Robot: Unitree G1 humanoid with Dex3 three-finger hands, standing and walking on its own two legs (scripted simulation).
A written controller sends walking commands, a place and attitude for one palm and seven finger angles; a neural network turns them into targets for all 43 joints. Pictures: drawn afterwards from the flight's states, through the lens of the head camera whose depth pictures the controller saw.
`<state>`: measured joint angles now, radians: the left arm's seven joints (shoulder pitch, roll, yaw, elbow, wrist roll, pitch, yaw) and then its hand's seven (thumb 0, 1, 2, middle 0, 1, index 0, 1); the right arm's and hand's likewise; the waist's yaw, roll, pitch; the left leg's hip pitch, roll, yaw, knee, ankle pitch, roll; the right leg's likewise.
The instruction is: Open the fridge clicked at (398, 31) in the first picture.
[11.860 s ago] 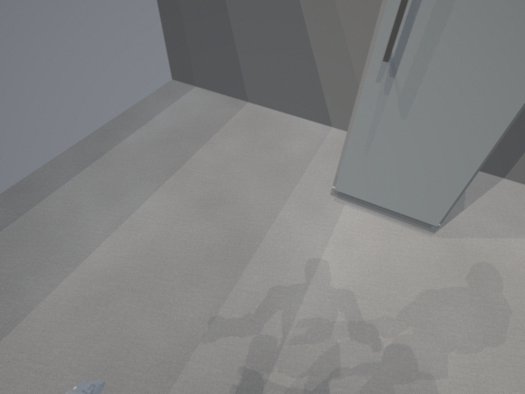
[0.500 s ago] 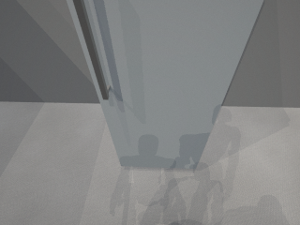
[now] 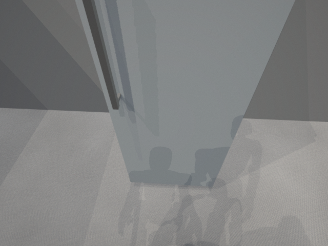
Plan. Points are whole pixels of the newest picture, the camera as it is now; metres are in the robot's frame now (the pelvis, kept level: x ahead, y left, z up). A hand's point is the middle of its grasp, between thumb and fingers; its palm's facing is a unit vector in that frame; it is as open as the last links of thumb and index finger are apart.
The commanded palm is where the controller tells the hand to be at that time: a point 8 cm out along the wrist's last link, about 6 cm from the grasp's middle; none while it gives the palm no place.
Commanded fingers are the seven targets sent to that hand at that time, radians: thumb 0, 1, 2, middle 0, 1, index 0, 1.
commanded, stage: shuffle to correct the standing spot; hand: left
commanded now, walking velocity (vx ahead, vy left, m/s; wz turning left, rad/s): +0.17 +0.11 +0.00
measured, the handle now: (100, 31) +0.53 +0.20 +0.26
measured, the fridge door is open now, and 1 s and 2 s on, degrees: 0 0 0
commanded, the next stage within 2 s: come to a stop and stand still in 0.18 s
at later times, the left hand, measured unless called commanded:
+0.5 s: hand out of the picture +0.10 +0.20 -0.17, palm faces +0.09 -0.96 -0.26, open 7.3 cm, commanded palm none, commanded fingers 0.00 0.90 0.90 -0.20 -0.30 -0.20 -0.30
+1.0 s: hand out of the picture +0.05 +0.22 -0.18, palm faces +0.09 -0.97 -0.21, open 7.4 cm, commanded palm none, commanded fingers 0.00 0.90 0.90 -0.20 -0.30 -0.20 -0.30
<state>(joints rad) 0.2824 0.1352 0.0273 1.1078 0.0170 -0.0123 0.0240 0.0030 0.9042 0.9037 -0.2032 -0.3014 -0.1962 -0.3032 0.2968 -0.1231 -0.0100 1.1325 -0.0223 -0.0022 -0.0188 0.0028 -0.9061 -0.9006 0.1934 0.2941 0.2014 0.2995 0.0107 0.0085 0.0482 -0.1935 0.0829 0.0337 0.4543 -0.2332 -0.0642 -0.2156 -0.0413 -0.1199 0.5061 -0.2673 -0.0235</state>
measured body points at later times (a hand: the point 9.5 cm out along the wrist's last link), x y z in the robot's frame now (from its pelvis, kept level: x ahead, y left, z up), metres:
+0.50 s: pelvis +0.08 +0.02 -0.01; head +0.12 -0.01 +0.44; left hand +0.10 +0.25 -0.15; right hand +0.02 -0.17 -0.18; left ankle +0.01 +0.16 -0.72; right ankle +0.07 -0.05 -0.74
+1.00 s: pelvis +0.04 +0.04 +0.00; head +0.07 +0.04 +0.45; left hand +0.04 +0.27 -0.16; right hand +0.13 -0.17 -0.16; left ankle +0.10 +0.14 -0.74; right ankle -0.01 -0.08 -0.73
